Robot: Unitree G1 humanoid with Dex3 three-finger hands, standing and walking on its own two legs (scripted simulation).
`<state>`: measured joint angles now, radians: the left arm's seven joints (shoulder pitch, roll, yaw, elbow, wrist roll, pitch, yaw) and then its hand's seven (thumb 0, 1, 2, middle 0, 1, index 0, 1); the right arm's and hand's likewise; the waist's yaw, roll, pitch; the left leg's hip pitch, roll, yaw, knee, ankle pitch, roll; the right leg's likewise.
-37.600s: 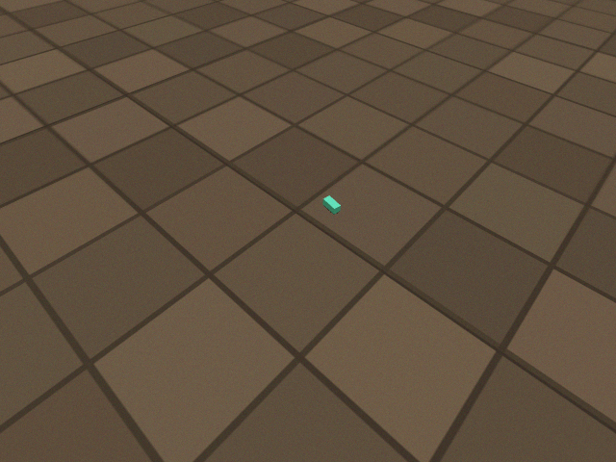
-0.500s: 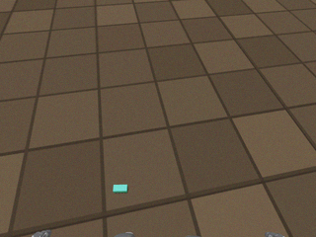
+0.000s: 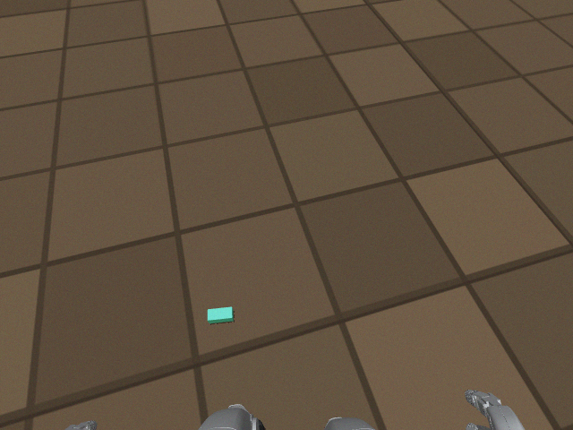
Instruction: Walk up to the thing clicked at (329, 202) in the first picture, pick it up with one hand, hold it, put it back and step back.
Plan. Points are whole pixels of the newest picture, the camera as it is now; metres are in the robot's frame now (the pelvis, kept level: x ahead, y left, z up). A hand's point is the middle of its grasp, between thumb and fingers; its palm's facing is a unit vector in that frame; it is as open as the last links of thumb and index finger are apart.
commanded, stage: step back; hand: left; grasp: from above
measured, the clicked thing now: (220, 315) +0.51 +0.21 -0.74
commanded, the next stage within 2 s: none
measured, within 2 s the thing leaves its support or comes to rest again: neither
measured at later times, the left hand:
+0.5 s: hand out of the picture -0.02 +0.29 -0.14, palm faces +0.06 -0.94 -0.33, open 7.4 cm
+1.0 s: hand out of the picture -0.21 +0.25 -0.11, palm faces +0.00 -0.90 -0.43, open 7.4 cm
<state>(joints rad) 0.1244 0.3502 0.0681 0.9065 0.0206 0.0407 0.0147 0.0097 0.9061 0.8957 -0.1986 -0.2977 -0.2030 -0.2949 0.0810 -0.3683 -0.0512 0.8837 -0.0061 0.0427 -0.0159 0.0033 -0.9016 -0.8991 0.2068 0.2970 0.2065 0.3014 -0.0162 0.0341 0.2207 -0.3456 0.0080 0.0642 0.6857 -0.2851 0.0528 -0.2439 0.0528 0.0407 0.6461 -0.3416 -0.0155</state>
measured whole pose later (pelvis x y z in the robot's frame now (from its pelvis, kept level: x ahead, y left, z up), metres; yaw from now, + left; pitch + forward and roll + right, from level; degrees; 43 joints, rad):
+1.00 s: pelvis -0.30 -0.02 +0.01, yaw -1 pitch -1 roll +2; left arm 0.21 0.35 0.08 0.81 0.05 0.07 -0.01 0.01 0.90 0.90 -0.20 -0.30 -0.21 -0.30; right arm 0.20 -0.41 -0.06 0.87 0.00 0.04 -0.03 0.00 -0.90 -0.90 0.20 0.30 0.20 0.30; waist 0.02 0.02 0.12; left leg -0.47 -0.12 -0.12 1.13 -0.45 -0.02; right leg -0.31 -0.02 0.03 0.59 -0.26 -0.02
